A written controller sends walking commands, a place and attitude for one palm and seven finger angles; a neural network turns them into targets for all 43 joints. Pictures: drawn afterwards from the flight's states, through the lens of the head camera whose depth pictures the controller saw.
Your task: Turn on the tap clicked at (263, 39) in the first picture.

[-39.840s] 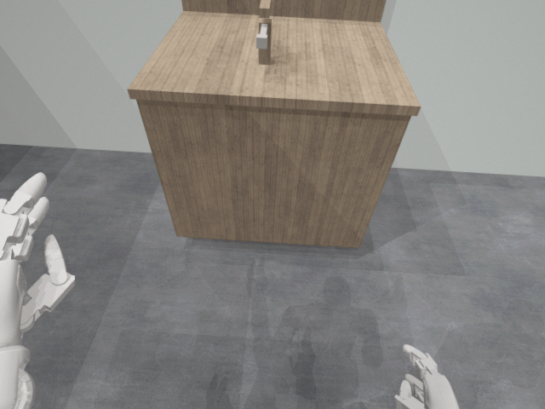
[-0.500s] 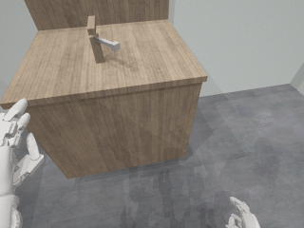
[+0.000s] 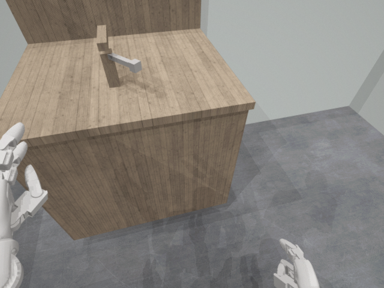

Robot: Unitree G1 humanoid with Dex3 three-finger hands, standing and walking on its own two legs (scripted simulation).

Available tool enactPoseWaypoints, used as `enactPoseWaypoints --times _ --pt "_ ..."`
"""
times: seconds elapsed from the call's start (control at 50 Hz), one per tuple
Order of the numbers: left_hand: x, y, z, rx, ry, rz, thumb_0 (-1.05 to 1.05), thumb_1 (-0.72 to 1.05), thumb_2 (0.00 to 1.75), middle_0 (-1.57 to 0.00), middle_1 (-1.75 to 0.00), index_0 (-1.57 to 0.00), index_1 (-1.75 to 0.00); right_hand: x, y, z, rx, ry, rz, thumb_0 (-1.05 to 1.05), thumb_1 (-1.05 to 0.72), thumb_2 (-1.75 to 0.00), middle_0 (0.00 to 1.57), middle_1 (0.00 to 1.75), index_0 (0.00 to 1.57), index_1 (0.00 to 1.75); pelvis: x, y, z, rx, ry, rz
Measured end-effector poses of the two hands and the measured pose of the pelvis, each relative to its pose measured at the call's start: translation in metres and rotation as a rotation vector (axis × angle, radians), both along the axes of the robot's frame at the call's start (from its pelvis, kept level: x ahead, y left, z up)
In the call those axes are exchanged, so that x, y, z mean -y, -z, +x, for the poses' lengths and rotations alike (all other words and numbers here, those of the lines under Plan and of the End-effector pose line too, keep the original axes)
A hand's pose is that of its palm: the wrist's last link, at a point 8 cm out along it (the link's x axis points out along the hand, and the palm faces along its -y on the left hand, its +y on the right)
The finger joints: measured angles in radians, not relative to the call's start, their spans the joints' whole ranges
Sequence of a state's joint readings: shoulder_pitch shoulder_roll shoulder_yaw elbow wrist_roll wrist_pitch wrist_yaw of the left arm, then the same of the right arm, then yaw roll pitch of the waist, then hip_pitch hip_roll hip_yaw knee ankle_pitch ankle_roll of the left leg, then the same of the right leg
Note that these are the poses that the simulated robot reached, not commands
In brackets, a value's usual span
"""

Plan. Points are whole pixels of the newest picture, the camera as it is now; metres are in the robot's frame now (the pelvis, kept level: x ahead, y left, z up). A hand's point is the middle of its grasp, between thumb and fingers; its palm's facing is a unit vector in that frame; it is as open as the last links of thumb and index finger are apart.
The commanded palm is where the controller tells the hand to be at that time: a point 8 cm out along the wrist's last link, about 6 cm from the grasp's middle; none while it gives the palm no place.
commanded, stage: take the last steps up to it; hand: left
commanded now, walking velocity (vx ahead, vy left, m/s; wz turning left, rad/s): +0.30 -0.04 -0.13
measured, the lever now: (135, 65) +0.67 +0.23 +0.13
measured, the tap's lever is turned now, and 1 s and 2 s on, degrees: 40 40 40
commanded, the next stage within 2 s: come to a stop and stand still in 0.60 s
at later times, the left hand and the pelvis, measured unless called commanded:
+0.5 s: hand (113, 128) +0.36 +0.19 +0.17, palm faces +0.26 -0.82 -0.51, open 7.4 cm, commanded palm +0.30 +0.24 +0.18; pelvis +0.12 -0.03 -0.01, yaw -6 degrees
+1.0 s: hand (143, 100) +0.45 +0.15 +0.17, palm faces +0.31 -0.83 -0.46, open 7.4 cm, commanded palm +0.40 +0.20 +0.18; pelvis +0.22 -0.07 +0.00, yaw -4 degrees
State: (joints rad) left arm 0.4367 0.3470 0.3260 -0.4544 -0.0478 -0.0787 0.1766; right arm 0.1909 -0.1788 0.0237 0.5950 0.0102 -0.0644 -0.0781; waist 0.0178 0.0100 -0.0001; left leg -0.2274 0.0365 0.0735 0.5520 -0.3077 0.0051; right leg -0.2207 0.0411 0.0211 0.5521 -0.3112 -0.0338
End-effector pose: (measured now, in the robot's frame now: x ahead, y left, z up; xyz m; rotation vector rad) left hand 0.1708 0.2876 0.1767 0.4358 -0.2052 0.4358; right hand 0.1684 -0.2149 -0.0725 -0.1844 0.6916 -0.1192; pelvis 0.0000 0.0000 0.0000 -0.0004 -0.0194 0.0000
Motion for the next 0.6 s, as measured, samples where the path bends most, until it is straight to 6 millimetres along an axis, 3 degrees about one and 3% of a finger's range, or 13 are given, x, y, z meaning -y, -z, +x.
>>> enactPoseWaypoints --times 0.12,0.24,0.32,0.46,0.54,0.6 --pt "0.012 0.006 0.029 0.009 0.019 -0.029 0.02 0.90 0.90 -0.21 -0.30 -0.21 -0.30 0.007 0.019 0.005 -0.085 0.005 0.016 0.01 -0.91 -0.90 0.20 0.30 0.20 0.30 0.006 0.005 0.023 -0.013 -0.005 -0.027" --pt "0.014 -0.001 0.064 0.062 0.096 0.000 0.02 0.89 0.90 -0.21 -0.30 -0.21 -0.30 0.022 0.016 0.019 -0.099 0.049 -0.039 0.01 -0.91 -0.90 0.20 0.30 0.20 0.30 -0.002 0.008 0.051 -0.002 0.044 -0.008" --pt "0.016 -0.001 0.100 0.053 0.135 0.045 0.02 0.89 0.90 -0.21 -0.30 -0.21 -0.30 0.028 0.016 0.034 -0.056 0.128 -0.016 0.01 -0.91 -0.90 0.20 0.30 0.20 0.30 -0.003 0.012 0.066 0.010 0.084 0.024" --pt "0.050 -0.014 0.146 -0.026 0.204 0.117 0.02 0.90 0.90 -0.21 -0.30 -0.21 -0.30 0.032 0.017 0.053 -0.065 0.138 0.054 0.01 -0.91 -0.90 0.20 0.30 0.20 0.30 0.017 0.001 0.103 -0.009 0.108 0.004" --pt "0.068 -0.011 0.162 -0.022 0.203 0.173 0.02 0.89 0.90 -0.22 -0.30 -0.21 -0.30 0.050 0.036 0.073 -0.087 0.125 0.057 0.01 -0.91 -0.90 0.20 0.30 0.20 0.30 0.035 0.014 0.125 -0.002 0.091 -0.010" --pt "0.074 -0.007 0.175 -0.020 0.180 0.115 0.02 0.89 0.90 -0.22 -0.30 -0.21 -0.30 0.065 0.039 0.087 -0.137 0.120 0.034 0.01 -0.91 -0.90 0.20 0.30 0.20 0.30 0.040 0.010 0.138 -0.001 0.091 -0.006"
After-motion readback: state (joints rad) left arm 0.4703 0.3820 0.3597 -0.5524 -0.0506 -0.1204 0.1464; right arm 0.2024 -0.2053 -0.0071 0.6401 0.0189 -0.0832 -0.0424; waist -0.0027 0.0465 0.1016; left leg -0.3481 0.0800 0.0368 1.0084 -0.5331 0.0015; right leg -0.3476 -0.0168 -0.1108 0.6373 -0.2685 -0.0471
